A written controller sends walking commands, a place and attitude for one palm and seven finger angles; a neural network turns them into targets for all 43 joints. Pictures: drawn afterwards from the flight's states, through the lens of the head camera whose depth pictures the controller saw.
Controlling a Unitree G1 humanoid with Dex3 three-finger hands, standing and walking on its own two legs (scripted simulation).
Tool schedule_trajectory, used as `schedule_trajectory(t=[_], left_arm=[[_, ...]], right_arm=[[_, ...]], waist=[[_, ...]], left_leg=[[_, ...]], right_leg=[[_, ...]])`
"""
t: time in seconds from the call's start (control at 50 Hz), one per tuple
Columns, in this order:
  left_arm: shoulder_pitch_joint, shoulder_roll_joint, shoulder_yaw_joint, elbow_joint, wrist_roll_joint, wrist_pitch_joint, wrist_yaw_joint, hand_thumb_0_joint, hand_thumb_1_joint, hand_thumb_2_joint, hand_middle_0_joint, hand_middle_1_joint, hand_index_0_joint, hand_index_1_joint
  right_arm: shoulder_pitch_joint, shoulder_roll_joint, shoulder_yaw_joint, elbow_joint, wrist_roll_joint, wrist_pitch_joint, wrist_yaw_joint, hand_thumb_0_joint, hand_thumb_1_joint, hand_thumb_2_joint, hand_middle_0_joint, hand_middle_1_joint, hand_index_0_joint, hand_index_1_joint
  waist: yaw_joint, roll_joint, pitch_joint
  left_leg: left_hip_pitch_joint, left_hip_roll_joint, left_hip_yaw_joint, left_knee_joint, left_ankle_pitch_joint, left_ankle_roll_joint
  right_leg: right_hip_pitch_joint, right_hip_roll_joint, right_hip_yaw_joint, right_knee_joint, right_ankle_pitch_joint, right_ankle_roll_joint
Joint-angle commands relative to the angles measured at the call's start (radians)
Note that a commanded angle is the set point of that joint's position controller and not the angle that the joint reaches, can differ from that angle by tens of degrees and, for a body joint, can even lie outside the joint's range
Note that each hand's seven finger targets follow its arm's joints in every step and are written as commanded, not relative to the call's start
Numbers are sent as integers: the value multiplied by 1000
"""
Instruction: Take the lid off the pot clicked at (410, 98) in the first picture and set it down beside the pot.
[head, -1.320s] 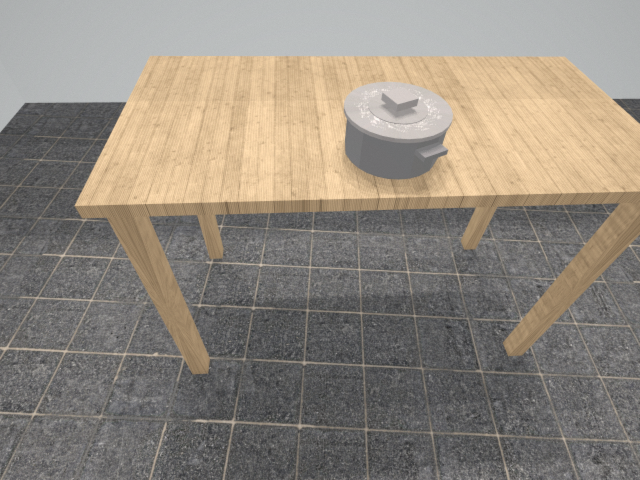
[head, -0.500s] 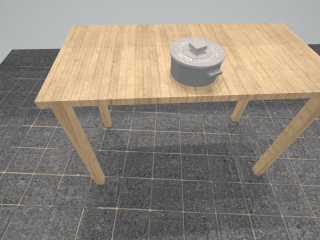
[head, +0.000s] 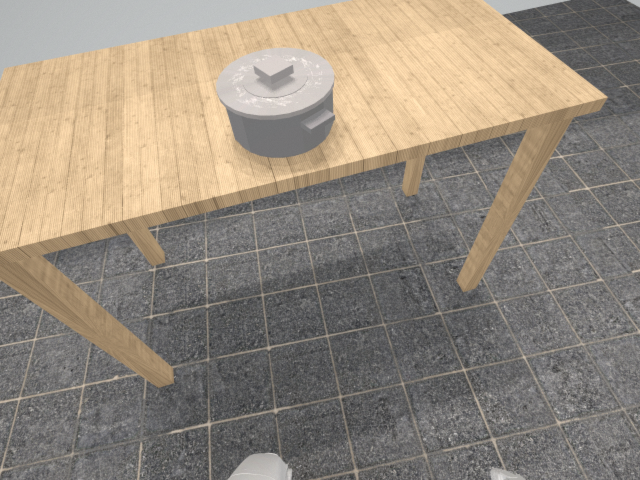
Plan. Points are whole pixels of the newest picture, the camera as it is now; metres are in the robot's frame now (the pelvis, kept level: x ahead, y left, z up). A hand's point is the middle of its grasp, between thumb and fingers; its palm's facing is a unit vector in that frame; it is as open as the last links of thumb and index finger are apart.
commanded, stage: turn to face it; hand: left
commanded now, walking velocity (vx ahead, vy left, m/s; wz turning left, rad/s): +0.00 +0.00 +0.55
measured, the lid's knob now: (273, 69) +0.70 +0.14 +0.12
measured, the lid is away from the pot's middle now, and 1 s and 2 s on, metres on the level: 0.00 0.00 0.00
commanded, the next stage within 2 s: take the last steps up to it in 0.66 s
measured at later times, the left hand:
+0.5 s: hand out of the picture +0.08 +0.25 -0.17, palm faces +0.23 -0.94 -0.24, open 7.4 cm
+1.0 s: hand out of the picture +0.03 +0.15 -0.17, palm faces +0.38 -0.90 -0.21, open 7.3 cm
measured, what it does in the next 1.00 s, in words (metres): steps on the spot, turning left: left foot, then right foot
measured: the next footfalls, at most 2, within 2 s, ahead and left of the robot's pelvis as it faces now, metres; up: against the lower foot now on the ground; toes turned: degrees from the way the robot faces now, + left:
left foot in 0.28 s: +0.06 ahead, +0.14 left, +0.00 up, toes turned +9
right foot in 0.72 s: +0.12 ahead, -0.11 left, +0.00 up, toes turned +16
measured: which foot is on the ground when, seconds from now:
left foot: up 0.00-0.26, down 0.28-0.72, up 0.74-1.00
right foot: down 0.00-0.30, up 0.32-0.70, down 0.72-1.00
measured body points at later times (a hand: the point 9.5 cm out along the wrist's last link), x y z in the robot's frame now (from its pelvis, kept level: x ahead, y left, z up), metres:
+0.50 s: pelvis +0.04 +0.03 +0.00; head +0.09 +0.05 +0.44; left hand +0.07 +0.30 -0.15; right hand +0.10 -0.18 -0.15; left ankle +0.02 +0.13 -0.74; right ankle +0.03 -0.11 -0.68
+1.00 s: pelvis +0.08 -0.02 +0.00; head +0.10 -0.01 +0.45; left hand +0.01 +0.20 -0.15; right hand +0.24 -0.23 -0.15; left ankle +0.03 +0.10 -0.71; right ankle +0.08 -0.12 -0.74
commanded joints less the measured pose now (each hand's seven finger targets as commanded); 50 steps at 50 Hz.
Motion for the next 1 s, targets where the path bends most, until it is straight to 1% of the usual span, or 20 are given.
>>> schedule_trajectory(t=[0.0, 0.16, 0.22, 0.24, 0.26, 0.28, 0.3, 0.34, 0.4, 0.56, 0.64, 0.66, 0.68, 0.7, 0.72, 0.74, 0.8, 0.86, 0.92, 0.98], left_arm=[[93, 144, 18, -40, 5, -29, 16, 0, 900, 900, -200, -300, -200, -300], [31, 191, 23, -44, 5, -23, 22, 0, 900, 900, -200, -300, -200, -300], [-4, 202, 29, -57, -4, -19, 22, 0, 900, 900, -200, -300, -200, -300], [-3, 193, 29, -62, -9, -18, 20, 0, 900, 900, -200, -300, -200, -300], [5, 157, 28, -80, -9, -10, 15, 0, 900, 900, -200, -300, -200, -300], [0, 127, 15, -97, -15, -12, 11, 0, 900, 900, -200, -300, -200, -300], [-55, 143, 11, -110, -8, -8, 18, 0, 900, 900, -200, -300, -200, -300], [-90, 154, 22, -96, -4, -1, 15, 0, 900, 900, -200, -300, -200, -300], [-99, 134, 15, -99, -9, 4, 5, 0, 900, 900, -200, -300, -200, -300], [-159, 115, 5, -134, -14, 10, 3, 0, 900, 900, -200, -300, -200, -300], [-61, 127, 12, -101, -19, -1, 7, 0, 900, 900, -200, -300, -200, -300], [-13, 163, 18, -94, -14, -9, 11, 0, 900, 900, -200, -300, -200, -300], [9, 246, 37, -88, 1, -15, 20, 0, 900, 900, -200, -300, -200, -300], [25, 305, 48, -96, 3, -13, 21, 0, 900, 900, -200, -300, -200, -300], [22, 285, 44, -100, 2, -11, 23, 0, 900, 900, -200, -300, -200, -300], [-29, 230, 36, -108, 0, -16, 27, 0, 900, 900, -200, -300, -200, -300], [-69, 160, 16, -106, 1, -24, 19, 0, 900, 900, -200, -300, -200, -300], [33, 167, 8, -58, 10, -34, 10, 0, 900, 900, -200, -300, -200, -300], [75, 182, 8, -21, 11, -34, -1, 0, 900, 900, -200, -300, -200, -300], [56, 170, 5, -3, -1, -28, -8, 0, 900, 900, -200, -300, -200, -300]], right_arm=[[54, -38, 1, -20, 11, -15, 0, 0, -900, -900, 200, 300, 200, 300], [68, -39, 3, -4, 16, -19, 10, 0, -900, -900, 200, 300, 200, 300], [137, -37, 4, 13, 9, -22, 10, 0, -900, -900, 200, 300, 200, 300], [174, -53, 1, 19, 7, -27, 11, 0, -900, -900, 200, 300, 200, 300], [209, -110, -13, 15, 0, -32, 11, 0, -900, -900, 200, 300, 200, 300], [234, -154, -20, 10, -6, -27, 13, 0, -900, -900, 200, 300, 200, 300], [250, -153, -16, 14, -10, -14, 10, 0, -900, -900, 200, 300, 200, 300], [223, -102, 3, 9, -9, -23, -5, 0, -900, -900, 200, 300, 200, 300], [194, -121, -2, -8, -6, -31, -9, 0, -900, -900, 200, 300, 200, 300], [214, -140, -16, -7, -12, -17, -7, 0, -900, -900, 200, 300, 200, 300], [172, -148, -26, -22, -3, -10, -3, 0, -900, -900, 200, 300, 200, 300], [155, -122, -22, -30, 6, -9, -1, 0, -900, -900, 200, 300, 200, 300], [155, -59, -15, -46, 16, -8, 5, 0, -900, -900, 200, 300, 200, 300], [128, -58, -20, -70, 8, -3, 3, 0, -900, -900, 200, 300, 200, 300], [114, -82, -29, -68, 0, 0, 4, 0, -900, -900, 200, 300, 200, 300], [125, -70, -28, -46, -3, 7, 9, 0, -900, -900, 200, 300, 200, 300], [171, -56, -21, -16, -9, 1, 21, 0, -900, -900, 200, 300, 200, 300], [88, -23, -11, -31, -9, -17, 32, 0, -900, -900, 200, 300, 200, 300], [52, -4, -1, -35, -7, -32, 31, 0, -900, -900, 200, 300, 200, 300], [141, -5, 3, 7, -4, -51, 18, 0, -900, -900, 200, 300, 200, 300]], waist=[[-7, -122, -146], [-10, -130, -42], [-39, -76, -60], [-54, -43, -83], [-61, 109, -78], [-56, 263, -82], [-77, 183, -61], [-56, 142, -64], [-41, 24, -132], [-73, 132, -108], [-25, 103, -161], [3, 31, -161], [6, -214, -152], [28, -311, -123], [29, -179, -93], [-10, -156, -74], [-45, -213, -73], [2, -199, -52], [9, -201, -12], [-42, -190, -31]], left_leg=[[-46, -11, -11, -94, 19, 2], [77, -14, 31, -325, 19, 16], [185, -16, 44, -514, 164, 24], [268, -3, 16, -589, 295, 41], [333, 128, -191, -634, 462, 115], [405, 297, -395, -682, 758, 243], [343, 324, -410, -706, 715, 299], [328, 257, -365, -698, 715, 281], [380, 204, -280, -686, 708, 252], [342, 163, -267, -656, 694, 225], [263, 113, -250, -565, 609, 166], [162, 70, -221, -501, 442, 123], [-28, -52, -87, -343, 111, 48], [-99, -97, -28, -129, -222, 14], [-109, -61, -68, 28, -227, 21], [-126, -45, -83, 101, -159, 19], [-95, -17, -9, 107, -62, 16], [-26, -23, 56, -129, -42, 22], [60, -33, 102, -299, -37, 31], [291, -50, 137, -526, 117, 36]], right_leg=[[250, -262, 214, -111, 486, -97], [150, -346, 135, -92, 482, -106], [130, -327, 66, 15, 492, -56], [90, -298, 25, 97, 466, -21], [-59, -199, -58, 244, 216, 36], [-211, -103, -155, 414, -275, 97], [-212, -107, -105, 556, -392, 94], [-266, -135, -46, 652, -296, 99], [-268, -145, -59, 641, -213, 123], [-162, -116, -121, 327, -229, 138], [44, -92, -134, 69, -34, 134], [166, -135, -91, -61, 77, 132], [280, -355, 144, -139, 180, 66], [207, -555, 322, -177, 284, -67], [137, -549, 286, -166, 250, -127], [122, -468, 210, -162, 260, -114], [132, -350, 64, -157, 186, -90], [133, -327, 54, -170, 107, -98], [90, -321, 80, -184, 68, -103], [-15, -262, 41, -124, -8, -60]])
